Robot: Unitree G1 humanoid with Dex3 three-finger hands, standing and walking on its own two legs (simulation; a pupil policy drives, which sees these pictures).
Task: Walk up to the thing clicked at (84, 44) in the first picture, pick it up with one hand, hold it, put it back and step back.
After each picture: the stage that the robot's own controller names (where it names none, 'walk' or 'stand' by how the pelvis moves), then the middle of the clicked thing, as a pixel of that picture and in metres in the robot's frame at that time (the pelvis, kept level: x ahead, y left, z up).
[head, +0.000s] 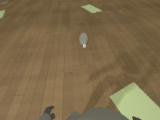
stand; (84, 44) +1.54 +0.16 -0.72
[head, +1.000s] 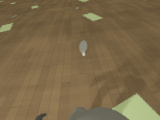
walk; (83, 53) +1.41 +0.28 -0.71
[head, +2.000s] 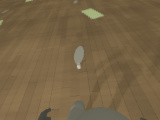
walk; (78, 65) +0.92 +0.29 -0.71
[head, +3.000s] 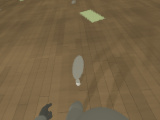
walk; (78, 82) +0.58 +0.23 -0.71
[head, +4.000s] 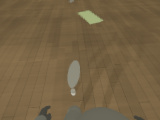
stand; (73, 91) +0.41 +0.22 -0.70
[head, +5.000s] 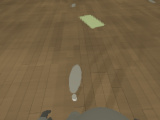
stand; (74, 97) +0.37 +0.20 -0.72
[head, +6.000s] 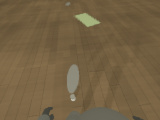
stand; (72, 97) +0.36 +0.23 -0.72
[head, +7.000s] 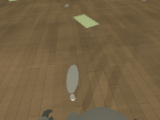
stand; (72, 97) +0.37 +0.23 -0.73
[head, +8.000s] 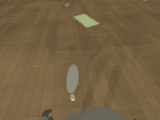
stand; (72, 97) +0.37 +0.22 -0.73
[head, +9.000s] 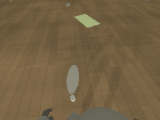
stand; (72, 98) +0.36 +0.22 -0.73
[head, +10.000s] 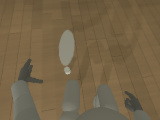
go down; (67, 70) +0.41 +0.23 -0.49
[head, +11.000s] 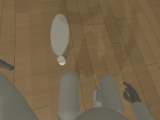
go down; (61, 60) +0.44 +0.27 -0.34
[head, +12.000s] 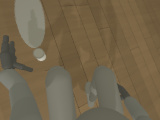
close in; (40, 55) +0.40 +0.31 -0.24
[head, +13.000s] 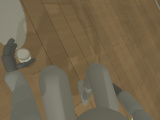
close; (24, 56) +0.40 +0.32 -0.22
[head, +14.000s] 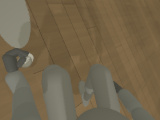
lift; (26, 59) +0.36 +0.33 -0.21
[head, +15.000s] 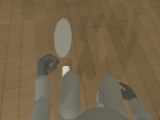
close; (66, 72) +0.35 +0.25 -0.36
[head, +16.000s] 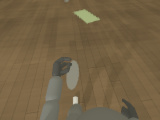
close; (75, 101) +0.30 +0.16 -0.68
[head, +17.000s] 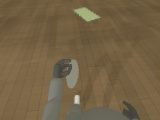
close; (77, 100) +0.30 +0.15 -0.70
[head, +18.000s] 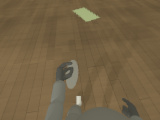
stand; (78, 100) +0.30 +0.12 -0.70
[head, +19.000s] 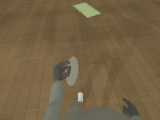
stand; (80, 97) +0.31 +0.10 -0.69
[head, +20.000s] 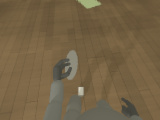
stand; (81, 91) +0.32 +0.08 -0.66
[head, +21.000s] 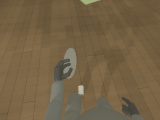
stand; (81, 90) +0.32 +0.07 -0.63
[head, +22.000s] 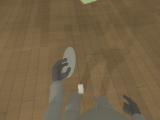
stand; (80, 89) +0.33 +0.07 -0.63
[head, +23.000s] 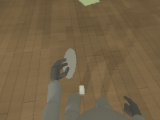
stand; (81, 90) +0.33 +0.06 -0.64
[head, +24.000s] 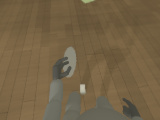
stand; (82, 89) +0.33 +0.04 -0.63
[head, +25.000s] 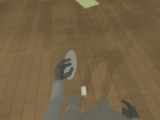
stand; (83, 91) +0.33 +0.04 -0.65
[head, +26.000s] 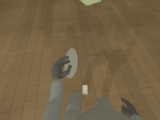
close; (85, 90) +0.33 +0.04 -0.63
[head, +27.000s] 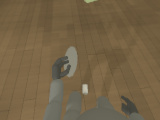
stand; (85, 89) +0.33 +0.03 -0.62
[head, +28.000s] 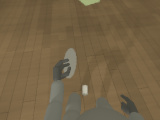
stand; (85, 90) +0.33 +0.02 -0.64
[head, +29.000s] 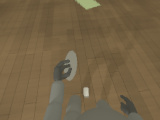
stand; (86, 92) +0.33 +0.01 -0.65
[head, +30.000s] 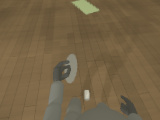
stand; (86, 95) +0.33 +0.00 -0.66
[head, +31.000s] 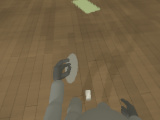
close; (88, 95) +0.32 -0.01 -0.65
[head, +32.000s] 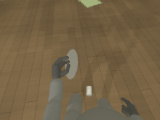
close; (89, 91) +0.34 -0.02 -0.64
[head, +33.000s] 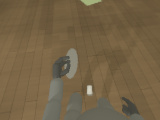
close; (89, 90) +0.33 -0.02 -0.63
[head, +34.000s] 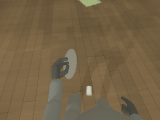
close; (89, 91) +0.33 -0.04 -0.64
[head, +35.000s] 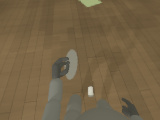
close; (90, 91) +0.33 -0.04 -0.65
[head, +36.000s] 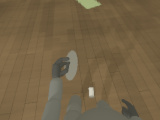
close; (91, 92) +0.33 -0.06 -0.65
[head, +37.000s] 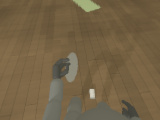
close; (92, 94) +0.33 -0.06 -0.66
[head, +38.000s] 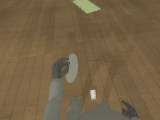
close; (93, 94) +0.33 -0.07 -0.66
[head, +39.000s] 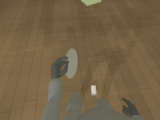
close; (93, 90) +0.34 -0.09 -0.64
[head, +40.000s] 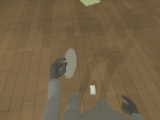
close; (92, 90) +0.34 -0.09 -0.65
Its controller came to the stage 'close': yes
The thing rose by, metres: 0.01
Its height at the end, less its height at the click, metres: -0.02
